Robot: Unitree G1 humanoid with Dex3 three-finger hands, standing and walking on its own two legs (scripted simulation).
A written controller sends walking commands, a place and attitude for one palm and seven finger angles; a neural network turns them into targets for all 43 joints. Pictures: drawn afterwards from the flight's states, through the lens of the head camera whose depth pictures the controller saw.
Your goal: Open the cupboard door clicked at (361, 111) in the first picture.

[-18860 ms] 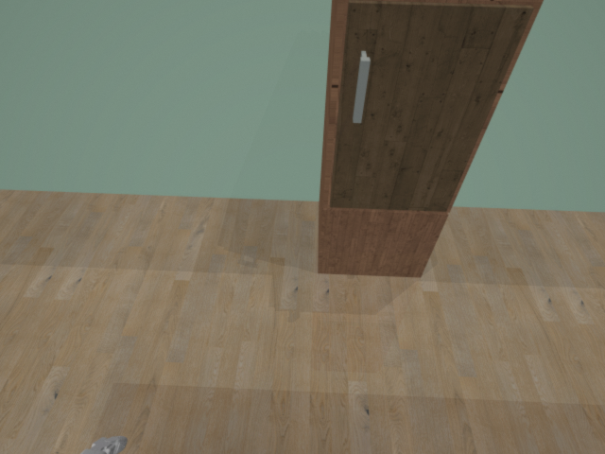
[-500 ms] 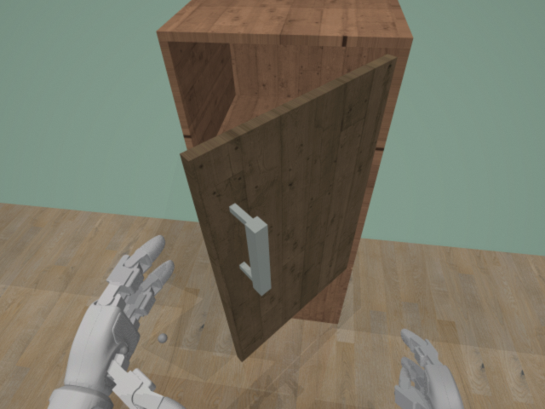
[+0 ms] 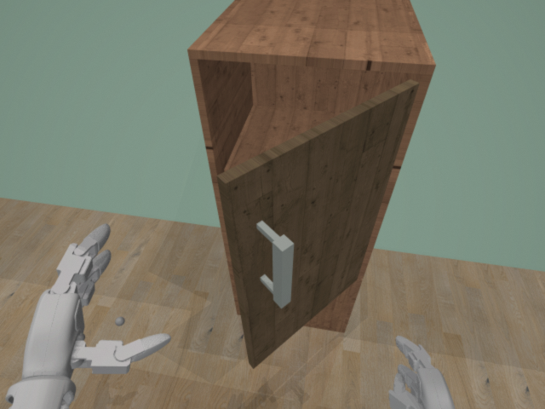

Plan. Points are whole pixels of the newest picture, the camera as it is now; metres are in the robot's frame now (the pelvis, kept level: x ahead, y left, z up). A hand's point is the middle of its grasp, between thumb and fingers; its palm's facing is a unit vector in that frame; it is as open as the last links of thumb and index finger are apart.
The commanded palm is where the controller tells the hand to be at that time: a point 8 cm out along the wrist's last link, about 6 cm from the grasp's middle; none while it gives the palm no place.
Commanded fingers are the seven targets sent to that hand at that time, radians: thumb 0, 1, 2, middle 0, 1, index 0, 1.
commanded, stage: draw the hand back to the body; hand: left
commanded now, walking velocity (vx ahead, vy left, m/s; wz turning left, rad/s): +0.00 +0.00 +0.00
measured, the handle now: (273, 266) +0.31 +0.04 +0.07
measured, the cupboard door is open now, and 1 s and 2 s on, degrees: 50 50 50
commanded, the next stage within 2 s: step back with the hand held close in 0.76 s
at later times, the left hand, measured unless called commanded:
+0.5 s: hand (72, 274) +0.21 +0.25 +0.17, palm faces +0.45 -0.80 -0.40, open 8.0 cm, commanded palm +0.16 +0.29 +0.18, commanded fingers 0.00 0.90 0.90 -0.20 -0.30 -0.20 -0.30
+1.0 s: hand (82, 278) +0.20 +0.23 +0.17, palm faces +0.42 -0.79 -0.45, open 7.4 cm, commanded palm +0.15 +0.27 +0.18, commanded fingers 0.00 0.90 0.90 -0.20 -0.30 -0.20 -0.30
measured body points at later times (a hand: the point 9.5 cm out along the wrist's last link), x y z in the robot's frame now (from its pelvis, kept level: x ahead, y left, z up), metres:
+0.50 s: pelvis +0.01 -0.01 +0.01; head +0.00 -0.03 +0.46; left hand +0.18 +0.29 +0.19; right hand +0.21 -0.23 -0.07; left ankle +0.00 +0.08 -0.73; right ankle -0.02 -0.12 -0.73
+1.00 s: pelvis +0.00 -0.03 +0.01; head +0.00 -0.05 +0.46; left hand +0.17 +0.27 +0.20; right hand +0.19 -0.25 -0.08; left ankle +0.00 +0.08 -0.73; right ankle -0.02 -0.12 -0.73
